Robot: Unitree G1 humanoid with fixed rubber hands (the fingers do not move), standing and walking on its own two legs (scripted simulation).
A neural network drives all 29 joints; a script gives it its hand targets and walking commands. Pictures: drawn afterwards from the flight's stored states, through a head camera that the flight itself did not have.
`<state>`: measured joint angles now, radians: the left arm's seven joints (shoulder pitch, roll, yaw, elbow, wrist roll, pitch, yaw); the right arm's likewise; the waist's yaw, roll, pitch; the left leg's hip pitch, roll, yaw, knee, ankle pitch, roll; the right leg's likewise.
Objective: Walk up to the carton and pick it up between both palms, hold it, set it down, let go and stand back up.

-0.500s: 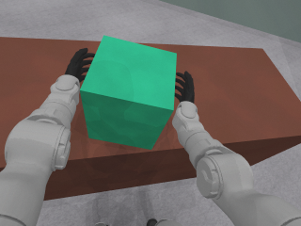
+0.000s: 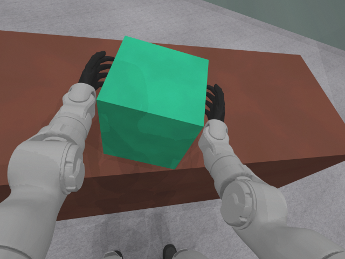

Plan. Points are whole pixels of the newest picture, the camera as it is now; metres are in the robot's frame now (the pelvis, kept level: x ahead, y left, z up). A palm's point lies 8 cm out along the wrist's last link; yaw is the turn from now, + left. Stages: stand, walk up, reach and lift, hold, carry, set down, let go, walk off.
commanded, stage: reach and lift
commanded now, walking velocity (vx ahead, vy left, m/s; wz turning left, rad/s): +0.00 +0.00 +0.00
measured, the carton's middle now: (152, 109) +0.47 -0.02 -0.01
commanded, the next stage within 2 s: none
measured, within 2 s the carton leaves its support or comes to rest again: leaves its support in 1.68 s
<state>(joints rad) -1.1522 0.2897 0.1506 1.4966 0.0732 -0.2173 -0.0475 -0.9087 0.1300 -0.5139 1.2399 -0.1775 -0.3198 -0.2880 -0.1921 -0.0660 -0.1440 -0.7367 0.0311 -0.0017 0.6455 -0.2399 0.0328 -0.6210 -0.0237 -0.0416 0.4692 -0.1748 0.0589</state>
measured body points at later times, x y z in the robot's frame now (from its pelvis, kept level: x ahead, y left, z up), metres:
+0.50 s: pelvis +0.02 +0.00 +0.02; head +0.12 +0.05 +0.45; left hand +0.50 +0.13 +0.05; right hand +0.41 -0.16 +0.04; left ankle +0.03 +0.09 -0.72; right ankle +0.01 -0.17 -0.72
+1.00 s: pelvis +0.02 -0.02 +0.02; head +0.12 +0.04 +0.45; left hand +0.49 +0.13 +0.05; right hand +0.41 -0.16 +0.04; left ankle +0.03 +0.09 -0.72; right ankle +0.01 -0.17 -0.72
